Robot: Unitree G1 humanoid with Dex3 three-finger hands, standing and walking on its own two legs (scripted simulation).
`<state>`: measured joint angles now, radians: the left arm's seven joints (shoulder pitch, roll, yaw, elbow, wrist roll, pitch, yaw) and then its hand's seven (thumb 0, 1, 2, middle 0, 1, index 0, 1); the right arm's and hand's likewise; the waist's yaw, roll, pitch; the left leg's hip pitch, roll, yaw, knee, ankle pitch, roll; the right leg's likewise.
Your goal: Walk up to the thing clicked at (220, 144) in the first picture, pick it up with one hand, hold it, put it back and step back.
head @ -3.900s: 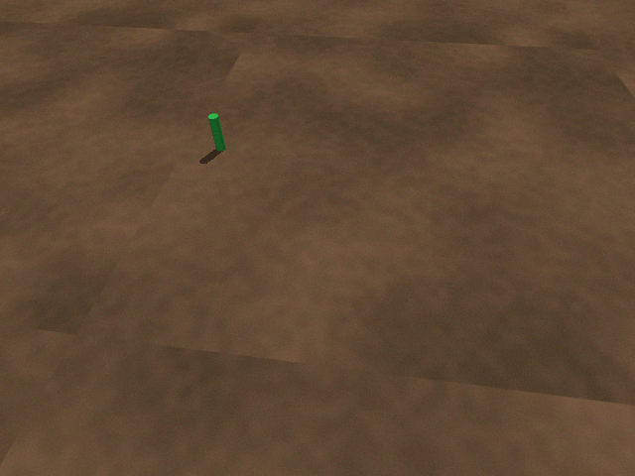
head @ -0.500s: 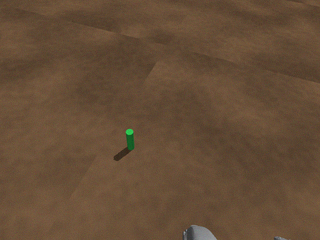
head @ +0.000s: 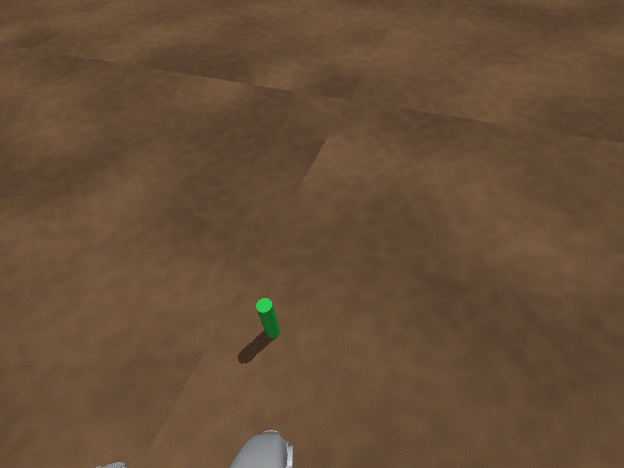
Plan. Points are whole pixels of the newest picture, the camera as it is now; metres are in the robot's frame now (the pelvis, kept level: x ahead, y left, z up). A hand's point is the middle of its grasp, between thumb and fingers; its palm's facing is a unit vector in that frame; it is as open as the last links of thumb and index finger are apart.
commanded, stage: walk up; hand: left
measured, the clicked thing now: (269, 319) +0.62 +0.24 -0.67
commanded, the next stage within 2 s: none
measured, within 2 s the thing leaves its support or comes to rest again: neither
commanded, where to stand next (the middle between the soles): +0.25 +0.04 m, yaw +0 degrees
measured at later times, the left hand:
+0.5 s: hand (156, 404) +0.22 +0.29 -0.15, palm faces -0.06 -0.91 -0.40, open 7.4 cm
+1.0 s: hand (166, 370) +0.28 +0.30 -0.16, palm faces -0.01 -0.94 -0.34, open 7.4 cm
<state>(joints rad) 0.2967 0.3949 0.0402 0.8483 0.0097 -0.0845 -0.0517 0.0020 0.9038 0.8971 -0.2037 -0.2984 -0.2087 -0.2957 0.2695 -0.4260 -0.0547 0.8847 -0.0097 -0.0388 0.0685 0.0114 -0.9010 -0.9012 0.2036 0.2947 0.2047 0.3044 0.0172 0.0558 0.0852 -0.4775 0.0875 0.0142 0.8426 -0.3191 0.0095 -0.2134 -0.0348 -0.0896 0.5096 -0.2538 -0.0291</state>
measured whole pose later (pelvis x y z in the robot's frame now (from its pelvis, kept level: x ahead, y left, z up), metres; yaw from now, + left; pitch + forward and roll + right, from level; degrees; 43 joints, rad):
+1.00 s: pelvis +0.21 +0.03 -0.01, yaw +1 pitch -2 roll +0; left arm 0.15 0.39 0.00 1.05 -0.01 -0.02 -0.01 0.00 0.91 0.90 -0.20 -0.30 -0.21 -0.30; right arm 0.14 -0.36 0.00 1.05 0.00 -0.02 0.02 0.01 -0.90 -0.90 0.21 0.29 0.21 0.30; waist 0.01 -0.02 0.08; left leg -0.26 0.03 0.02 0.61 -0.31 0.00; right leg -0.28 -0.04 -0.01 0.58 -0.26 0.04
